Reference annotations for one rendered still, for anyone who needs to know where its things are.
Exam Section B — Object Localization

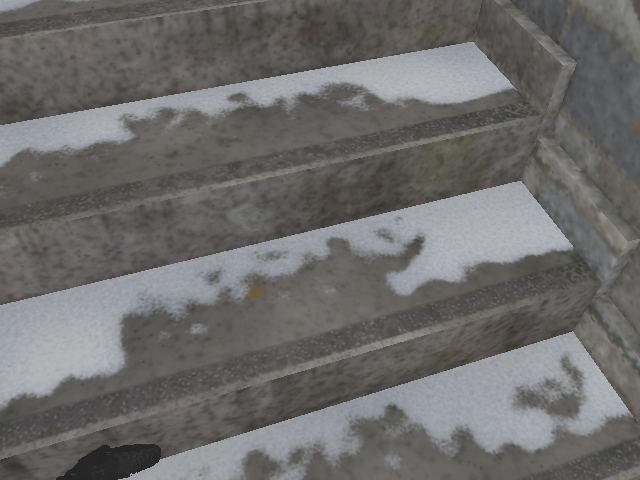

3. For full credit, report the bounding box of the robot left hand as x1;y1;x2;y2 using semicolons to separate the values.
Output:
56;444;161;480

